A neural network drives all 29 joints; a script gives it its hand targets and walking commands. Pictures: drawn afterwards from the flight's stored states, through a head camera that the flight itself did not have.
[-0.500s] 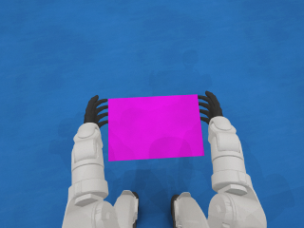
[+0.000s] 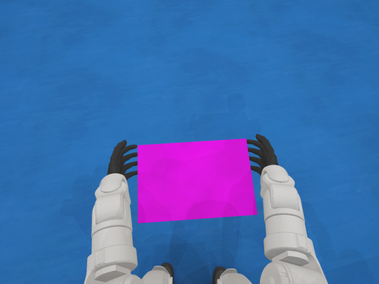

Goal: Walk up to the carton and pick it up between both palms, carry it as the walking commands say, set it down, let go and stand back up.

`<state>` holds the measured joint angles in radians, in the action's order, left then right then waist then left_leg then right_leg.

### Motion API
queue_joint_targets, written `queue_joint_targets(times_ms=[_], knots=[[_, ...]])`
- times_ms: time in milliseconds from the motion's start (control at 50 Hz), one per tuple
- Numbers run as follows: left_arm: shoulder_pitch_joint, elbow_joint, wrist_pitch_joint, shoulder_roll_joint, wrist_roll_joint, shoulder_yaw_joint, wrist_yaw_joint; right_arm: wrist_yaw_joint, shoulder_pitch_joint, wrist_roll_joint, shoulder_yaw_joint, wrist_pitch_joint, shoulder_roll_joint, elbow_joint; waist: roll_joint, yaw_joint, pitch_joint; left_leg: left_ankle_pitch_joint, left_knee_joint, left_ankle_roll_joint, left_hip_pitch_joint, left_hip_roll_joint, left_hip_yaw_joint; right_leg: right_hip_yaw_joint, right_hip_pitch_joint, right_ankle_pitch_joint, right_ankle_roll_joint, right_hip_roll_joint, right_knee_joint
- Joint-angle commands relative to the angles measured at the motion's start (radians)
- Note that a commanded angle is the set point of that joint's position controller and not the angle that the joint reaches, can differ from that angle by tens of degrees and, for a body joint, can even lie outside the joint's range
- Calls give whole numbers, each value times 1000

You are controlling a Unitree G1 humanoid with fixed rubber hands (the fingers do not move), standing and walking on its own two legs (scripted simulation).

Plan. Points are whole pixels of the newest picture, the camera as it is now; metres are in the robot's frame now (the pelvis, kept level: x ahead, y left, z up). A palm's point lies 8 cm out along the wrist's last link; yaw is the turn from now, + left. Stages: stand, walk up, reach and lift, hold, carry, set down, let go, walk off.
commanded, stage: reach and lift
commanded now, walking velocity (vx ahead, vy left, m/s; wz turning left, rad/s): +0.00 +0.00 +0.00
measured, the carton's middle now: (193, 184) +0.35 +0.02 -0.10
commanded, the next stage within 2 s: hold in 1.96 s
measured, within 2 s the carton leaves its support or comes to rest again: neither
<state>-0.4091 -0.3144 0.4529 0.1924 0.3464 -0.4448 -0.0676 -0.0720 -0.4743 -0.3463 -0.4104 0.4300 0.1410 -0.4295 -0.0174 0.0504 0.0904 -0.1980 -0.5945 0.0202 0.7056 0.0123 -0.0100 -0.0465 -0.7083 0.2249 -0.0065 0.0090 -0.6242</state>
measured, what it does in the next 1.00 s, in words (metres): stands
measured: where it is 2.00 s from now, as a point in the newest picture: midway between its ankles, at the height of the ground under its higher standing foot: outside the picture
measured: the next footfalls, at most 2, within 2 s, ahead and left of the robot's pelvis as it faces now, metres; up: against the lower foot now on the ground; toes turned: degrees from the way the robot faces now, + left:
none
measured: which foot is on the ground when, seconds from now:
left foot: down 0.00-1.00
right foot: down 0.00-1.00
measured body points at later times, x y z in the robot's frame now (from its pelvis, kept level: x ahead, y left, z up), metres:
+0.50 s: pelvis +0.02 +0.00 +0.03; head +0.02 +0.00 +0.48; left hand +0.32 +0.19 +0.04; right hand +0.35 -0.14 +0.04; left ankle +0.04 +0.13 -0.72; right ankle +0.03 -0.12 -0.72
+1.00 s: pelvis +0.02 +0.00 +0.03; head -0.01 +0.00 +0.48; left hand +0.32 +0.18 +0.07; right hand +0.33 -0.15 +0.07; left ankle +0.04 +0.13 -0.72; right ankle +0.03 -0.12 -0.72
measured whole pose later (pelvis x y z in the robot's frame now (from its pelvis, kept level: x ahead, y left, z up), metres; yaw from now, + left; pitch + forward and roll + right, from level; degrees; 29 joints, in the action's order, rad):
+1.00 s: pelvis +0.02 +0.00 +0.03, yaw +1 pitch -6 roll +0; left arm -0.29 -0.21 0.72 0.16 0.34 -0.29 -0.04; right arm -0.05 -0.29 -0.34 -0.30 0.70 0.16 -0.25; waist 0.00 0.03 -0.02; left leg -0.14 -0.28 0.02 0.04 0.02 -0.03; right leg -0.03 -0.03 0.16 0.00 0.01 -0.29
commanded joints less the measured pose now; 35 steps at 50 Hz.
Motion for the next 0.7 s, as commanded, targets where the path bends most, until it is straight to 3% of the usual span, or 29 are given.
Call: queue_joint_targets(times_ms=[0, 360, 680], knots=[[-470, -84, -5, 853, -193, 634, -278, -283, -458, 191, 579, -17, 887, -60, -6, 6, 526, 253, 57, -13, -391, -120, 6, 10, 281, -211, 7, 106, 96], [-372, -55, 79, 837, -231, 646, -251, -265, -371, 230, 608, 69, 846, 11, 8, 7, 331, 235, 232, -4, -584, -115, -12, 2, 505, -195, 11, 95, 270], [-364, 55, 209, 833, -290, 716, -235, -255, -352, 275, 661, 196, 840, 137, 23, 2, 157, 168, 325, -3, -702, -102, -16, 2, 634, -136, 15, 89, 358]])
